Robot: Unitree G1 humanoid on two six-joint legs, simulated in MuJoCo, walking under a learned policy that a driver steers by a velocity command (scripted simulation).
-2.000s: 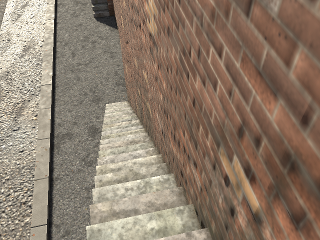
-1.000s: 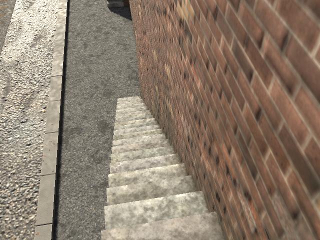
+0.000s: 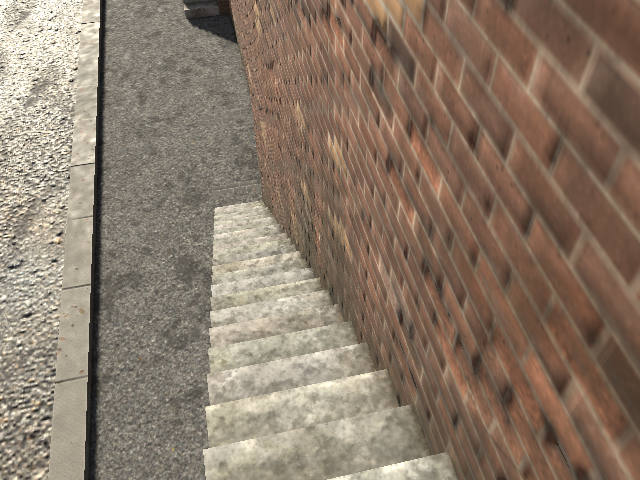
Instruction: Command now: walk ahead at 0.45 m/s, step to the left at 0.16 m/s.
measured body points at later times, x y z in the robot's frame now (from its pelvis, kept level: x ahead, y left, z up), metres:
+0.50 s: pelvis +0.25 -0.04 -0.20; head +0.23 -0.08 +0.25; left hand +0.33 +0.25 -0.30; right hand +0.18 -0.28 -0.37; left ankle +0.03 +0.09 -0.71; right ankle +0.30 -0.13 -0.95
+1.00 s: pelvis +0.45 +0.04 -0.38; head +0.48 +0.02 +0.07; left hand +0.37 +0.29 -0.51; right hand +0.59 -0.19 -0.52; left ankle +0.48 +0.15 -1.13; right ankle +0.31 -0.13 -0.92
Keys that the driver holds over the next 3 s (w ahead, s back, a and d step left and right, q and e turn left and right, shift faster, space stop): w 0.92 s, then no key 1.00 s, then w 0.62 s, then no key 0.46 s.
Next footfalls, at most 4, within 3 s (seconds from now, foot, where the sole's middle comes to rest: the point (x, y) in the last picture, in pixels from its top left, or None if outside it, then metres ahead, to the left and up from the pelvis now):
0.46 right None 0.34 -0.14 -1.00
0.98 left None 0.53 0.17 -1.19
1.32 right None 0.61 -0.07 -1.19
2.72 right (353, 450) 0.82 -0.03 -1.39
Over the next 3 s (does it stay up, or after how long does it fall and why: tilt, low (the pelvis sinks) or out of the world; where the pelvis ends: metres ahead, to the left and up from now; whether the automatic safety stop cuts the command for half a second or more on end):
stays up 0.78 0.08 -0.67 its command is cut before an obstacle from the start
